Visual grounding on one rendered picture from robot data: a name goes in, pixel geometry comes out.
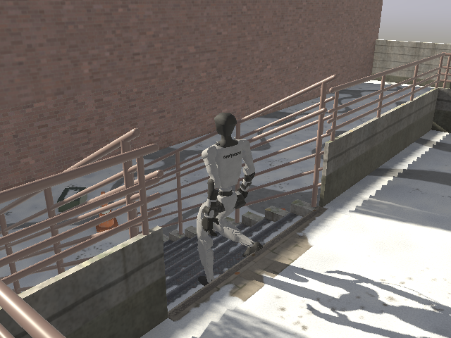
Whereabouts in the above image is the right robot hand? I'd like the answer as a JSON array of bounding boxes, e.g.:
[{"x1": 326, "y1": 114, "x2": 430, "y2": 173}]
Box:
[{"x1": 236, "y1": 187, "x2": 248, "y2": 198}]

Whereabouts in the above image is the left robot forearm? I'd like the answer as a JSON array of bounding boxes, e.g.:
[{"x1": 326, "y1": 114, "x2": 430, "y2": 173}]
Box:
[{"x1": 204, "y1": 179, "x2": 218, "y2": 218}]

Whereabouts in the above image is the robot left thigh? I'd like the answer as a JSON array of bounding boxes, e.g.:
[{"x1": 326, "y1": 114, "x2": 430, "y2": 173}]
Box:
[{"x1": 197, "y1": 201, "x2": 221, "y2": 250}]

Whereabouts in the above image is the robot right upper arm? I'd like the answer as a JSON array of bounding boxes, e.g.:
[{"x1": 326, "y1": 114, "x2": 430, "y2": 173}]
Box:
[{"x1": 236, "y1": 139, "x2": 255, "y2": 175}]

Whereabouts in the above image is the right robot forearm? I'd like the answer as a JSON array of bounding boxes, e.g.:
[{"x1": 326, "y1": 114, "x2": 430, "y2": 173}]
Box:
[{"x1": 240, "y1": 172, "x2": 255, "y2": 192}]

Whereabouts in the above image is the robot torso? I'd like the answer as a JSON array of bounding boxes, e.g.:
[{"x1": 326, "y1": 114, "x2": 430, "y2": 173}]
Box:
[{"x1": 212, "y1": 137, "x2": 242, "y2": 213}]

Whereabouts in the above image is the left robot hand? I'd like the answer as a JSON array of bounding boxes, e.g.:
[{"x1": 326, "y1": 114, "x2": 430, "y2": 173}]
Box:
[{"x1": 202, "y1": 216, "x2": 219, "y2": 236}]

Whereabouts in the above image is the robot left upper arm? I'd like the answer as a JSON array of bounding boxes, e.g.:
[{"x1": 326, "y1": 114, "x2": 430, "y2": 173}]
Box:
[{"x1": 202, "y1": 145, "x2": 221, "y2": 189}]

